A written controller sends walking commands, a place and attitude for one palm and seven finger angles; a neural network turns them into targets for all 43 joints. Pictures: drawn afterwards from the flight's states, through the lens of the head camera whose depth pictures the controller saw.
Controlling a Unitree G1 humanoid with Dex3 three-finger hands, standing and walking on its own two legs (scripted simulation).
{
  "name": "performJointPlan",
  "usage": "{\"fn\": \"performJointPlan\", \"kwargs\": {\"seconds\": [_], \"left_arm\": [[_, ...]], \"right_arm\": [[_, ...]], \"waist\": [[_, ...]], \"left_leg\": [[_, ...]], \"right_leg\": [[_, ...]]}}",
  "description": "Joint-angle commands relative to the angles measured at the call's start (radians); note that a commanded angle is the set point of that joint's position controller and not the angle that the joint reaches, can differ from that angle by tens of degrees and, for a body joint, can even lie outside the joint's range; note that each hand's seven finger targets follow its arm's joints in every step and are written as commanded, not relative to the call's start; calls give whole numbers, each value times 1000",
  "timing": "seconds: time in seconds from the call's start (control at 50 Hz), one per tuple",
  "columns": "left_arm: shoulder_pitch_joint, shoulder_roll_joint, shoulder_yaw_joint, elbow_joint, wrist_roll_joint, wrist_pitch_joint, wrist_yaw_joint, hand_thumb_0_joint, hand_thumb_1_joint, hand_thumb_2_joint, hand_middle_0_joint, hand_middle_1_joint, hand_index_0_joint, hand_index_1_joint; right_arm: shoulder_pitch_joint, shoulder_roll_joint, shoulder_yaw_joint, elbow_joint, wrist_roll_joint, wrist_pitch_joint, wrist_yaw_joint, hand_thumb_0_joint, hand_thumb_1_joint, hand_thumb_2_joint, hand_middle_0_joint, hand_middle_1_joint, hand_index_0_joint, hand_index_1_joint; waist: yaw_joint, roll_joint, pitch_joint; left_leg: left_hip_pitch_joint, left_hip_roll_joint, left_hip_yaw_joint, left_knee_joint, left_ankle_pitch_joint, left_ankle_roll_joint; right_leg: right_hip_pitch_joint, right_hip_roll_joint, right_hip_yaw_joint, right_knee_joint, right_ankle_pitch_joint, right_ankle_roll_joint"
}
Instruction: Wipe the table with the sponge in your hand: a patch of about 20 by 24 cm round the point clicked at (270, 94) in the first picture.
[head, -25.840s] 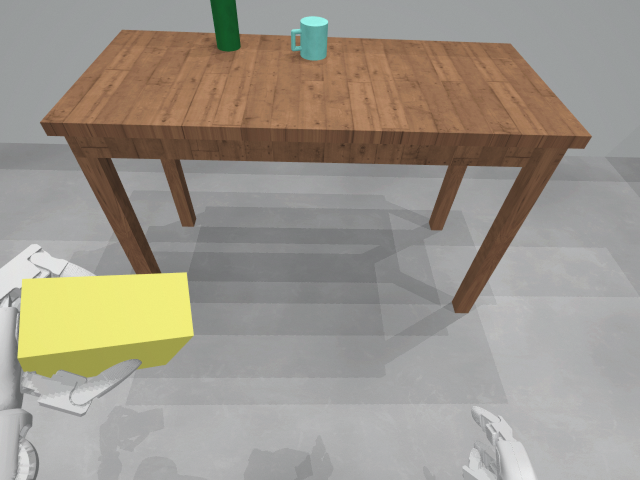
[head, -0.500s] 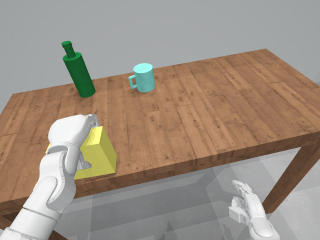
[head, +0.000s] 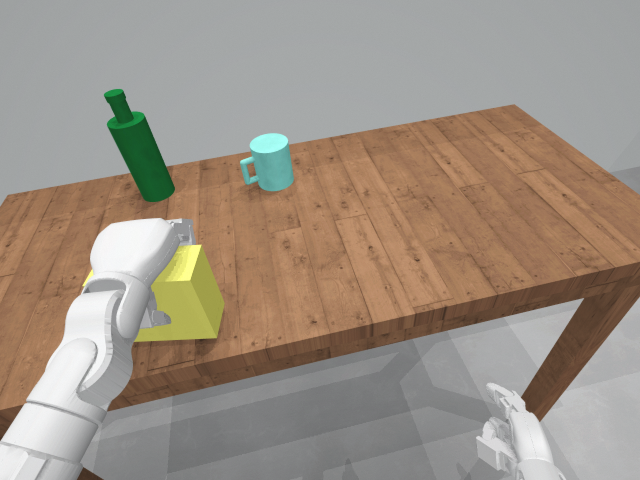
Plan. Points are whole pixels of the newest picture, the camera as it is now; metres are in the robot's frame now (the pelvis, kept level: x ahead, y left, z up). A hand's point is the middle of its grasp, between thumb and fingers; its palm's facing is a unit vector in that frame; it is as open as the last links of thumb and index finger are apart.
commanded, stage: move the sponge above the wiping area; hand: left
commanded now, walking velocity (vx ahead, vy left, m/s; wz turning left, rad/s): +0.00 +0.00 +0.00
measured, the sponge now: (167, 304) +0.29 +0.27 +0.07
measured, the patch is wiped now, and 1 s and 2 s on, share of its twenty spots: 0.10 0.10 0.10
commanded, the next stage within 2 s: none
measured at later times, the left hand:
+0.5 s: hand (151, 270) +0.29 +0.26 +0.14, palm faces +0.12 -0.04 -0.99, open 10.0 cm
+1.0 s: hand (140, 258) +0.30 +0.27 +0.16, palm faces +0.17 -0.04 -0.99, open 10.1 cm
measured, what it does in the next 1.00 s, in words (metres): stands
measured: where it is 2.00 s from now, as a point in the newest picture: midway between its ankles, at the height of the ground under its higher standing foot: outside the picture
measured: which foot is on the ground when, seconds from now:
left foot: down 0.00-1.00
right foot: down 0.00-1.00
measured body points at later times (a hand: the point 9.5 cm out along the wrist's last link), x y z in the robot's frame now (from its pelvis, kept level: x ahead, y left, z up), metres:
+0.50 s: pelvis +0.01 +0.00 +0.00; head -0.01 -0.04 +0.45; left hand +0.28 +0.26 +0.20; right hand +0.26 -0.19 -0.08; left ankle +0.08 +0.11 -0.73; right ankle -0.01 -0.07 -0.74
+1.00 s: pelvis -0.01 +0.01 +0.00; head -0.03 -0.03 +0.45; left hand +0.28 +0.27 +0.21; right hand +0.24 -0.19 -0.08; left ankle +0.08 +0.11 -0.73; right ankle -0.01 -0.07 -0.74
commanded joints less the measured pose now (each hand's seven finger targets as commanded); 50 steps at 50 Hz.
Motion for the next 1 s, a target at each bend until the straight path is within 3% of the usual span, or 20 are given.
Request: {"fn": "performJointPlan", "kwargs": {"seconds": [0.0,0.04,0.06,0.14,0.16,0.24,0.32,0.34,0.4,0.44,0.48,0.58,0.64,0.7,0.74,0.8,0.84,0.86,0.94,0.98], "left_arm": [[-410,253,240,-66,3,18,119,0,100,1300,-1200,-1600,-1200,-1600],[-363,296,276,-19,14,80,130,0,100,1300,-1200,-1600,-1200,-1600],[-365,241,221,-29,13,103,125,0,100,1300,-1200,-1600,-1200,-1600],[-211,241,210,-135,24,161,67,0,100,1300,-1200,-1600,-1200,-1600],[-202,184,149,-169,15,163,42,0,100,1300,-1200,-1600,-1200,-1600],[-217,247,188,-310,-3,109,0,0,100,1300,-1200,-1600,-1200,-1600],[-306,294,235,-336,31,36,51,0,100,1300,-1200,-1600,-1200,-1600],[-356,325,256,-376,36,28,73,0,100,1300,-1200,-1600,-1200,-1600],[-389,258,228,-293,35,32,129,0,100,1300,-1200,-1600,-1200,-1600],[-405,304,268,-260,39,67,152,0,100,1300,-1200,-1600,-1200,-1600],[-414,230,206,-179,32,107,152,0,100,1300,-1200,-1600,-1200,-1600],[-263,155,128,-169,4,190,66,0,100,1300,-1200,-1600,-1200,-1600],[-183,177,132,-187,11,210,1,0,100,1300,-1200,-1600,-1200,-1600],[-279,165,83,-243,34,174,-33,0,100,1300,-1200,-1600,-1200,-1600],[-346,250,155,-321,44,119,-14,0,100,1300,-1200,-1600,-1200,-1600],[-430,249,175,-363,54,30,47,0,100,1300,-1200,-1600,-1200,-1600],[-431,351,284,-365,58,17,100,0,100,1300,-1200,-1600,-1200,-1600],[-478,265,222,-331,53,21,121,0,100,1300,-1200,-1600,-1200,-1600],[-466,281,256,-142,27,101,159,0,100,1300,-1200,-1600,-1200,-1600],[-440,177,160,-115,10,130,138,0,100,1300,-1200,-1600,-1200,-1600]], "right_arm": [[-188,-79,-34,-138,-1,-42,10,0,-900,-900,200,300,200,300],[-231,-90,-33,-144,3,-24,20,0,-900,-900,200,300,200,300],[-233,-87,-31,-153,3,-16,26,0,-900,-900,200,300,200,300],[-283,-85,-31,-195,5,5,46,0,-900,-900,200,300,200,300],[-279,-78,-24,-207,6,7,50,0,-900,-900,200,300,200,300],[-284,-66,-21,-226,6,-1,43,0,-900,-900,200,300,200,300],[-237,-64,-25,-199,-7,-16,26,0,-900,-900,200,300,200,300],[-256,-65,-23,-197,-7,-24,23,0,-900,-900,200,300,200,300],[-229,-61,-32,-174,-11,-28,22,0,-900,-900,200,300,200,300],[-263,-65,-26,-169,-3,-26,24,0,-900,-900,200,300,200,300],[-266,-61,-27,-158,3,-18,28,0,-900,-900,200,300,200,300],[-303,-67,-18,-185,14,6,43,0,-900,-900,200,300,200,300],[-314,-71,-14,-202,17,15,48,0,-900,-900,200,300,200,300],[-298,-66,-7,-208,14,15,45,0,-900,-900,200,300,200,300],[-301,-58,-6,-217,9,-4,33,0,-900,-900,200,300,200,300],[-266,-48,-12,-198,-7,-36,19,0,-900,-900,200,300,200,300],[-263,-56,-17,-182,-11,-46,14,0,-900,-900,200,300,200,300],[-257,-40,-11,-179,-10,-49,13,0,-900,-900,200,300,200,300],[-268,-69,-23,-145,7,-32,21,0,-900,-900,200,300,200,300],[-273,-64,-24,-152,12,-28,25,0,-900,-900,200,300,200,300]], "waist": [[2,-55,-199],[28,-43,-179],[24,-57,-212],[32,-46,-289],[16,-66,-286],[-2,-97,-258],[0,-67,-243],[6,-1,-240],[8,1,-242],[22,9,-247],[15,-36,-249],[19,-78,-269],[11,-88,-224],[-10,-89,-195],[0,-57,-196],[7,-5,-251],[30,56,-264],[20,40,-269],[25,7,-213],[20,-24,-238]], "left_leg": [[166,-31,-2,-33,95,25],[135,-35,0,-42,89,18],[127,-33,11,-41,99,17],[142,-36,12,-20,178,25],[141,-36,18,-12,187,32],[167,-31,1,4,157,45],[204,-31,-11,-8,151,42],[220,-33,-19,-15,136,38],[228,-27,-16,-31,137,29],[219,-30,-23,-48,113,20],[196,-24,-4,-49,110,16],[164,-27,8,-45,132,19],[152,-22,2,-39,105,25],[156,-20,-6,-45,65,33],[179,-18,-25,-52,20,35],[242,-25,-30,-54,66,34],[247,-26,-42,-71,54,26],[239,-29,-33,-75,63,22],[187,-25,-27,-101,6,7],[180,-23,-12,-93,23,9]], "right_leg": [[-105,-45,93,-148,197,8],[-87,-45,134,-148,193,-2],[-60,-57,108,-132,212,8],[2,-53,123,-90,348,11],[-2,-57,100,-84,372,21],[-55,-50,123,-95,334,26],[-102,-41,113,-117,253,17],[-110,-35,137,-128,213,3],[-115,-34,106,-139,188,-2],[-100,-30,139,-142,157,-11],[-95,-42,107,-137,163,3],[-41,-52,93,-114,250,17],[-66,-44,105,-113,237,17],[-107,-46,78,-123,162,26],[-125,-38,108,-136,79,14],[-114,-28,95,-144,91,1],[-99,-16,137,-152,73,-15],[-94,-22,100,-146,79,-11],[-102,-24,122,-167,37,-13],[-89,-38,88,-157,64,3]]}}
